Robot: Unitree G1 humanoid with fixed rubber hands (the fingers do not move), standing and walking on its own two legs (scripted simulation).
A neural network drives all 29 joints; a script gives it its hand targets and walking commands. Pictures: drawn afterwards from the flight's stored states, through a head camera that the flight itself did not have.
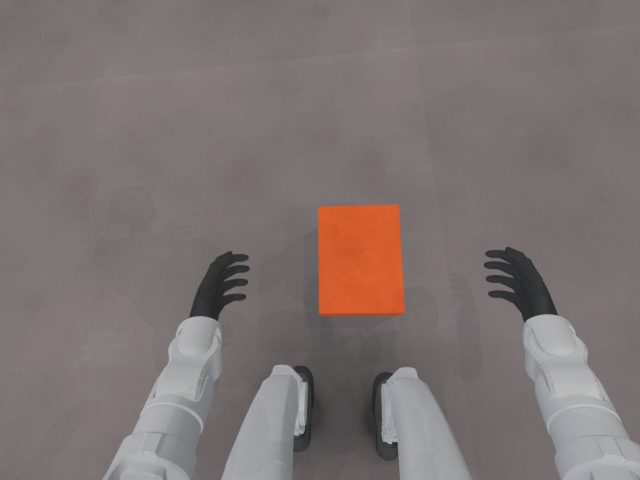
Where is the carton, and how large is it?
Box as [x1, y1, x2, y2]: [318, 205, 404, 315]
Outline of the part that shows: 398,205 318,207 320,314 395,315 404,312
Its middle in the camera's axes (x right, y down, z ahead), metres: +0.10 +0.07 +1.01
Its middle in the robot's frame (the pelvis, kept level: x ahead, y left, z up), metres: +0.45 -0.03 -0.61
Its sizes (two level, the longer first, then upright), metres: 0.260 0.197 0.174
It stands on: the floor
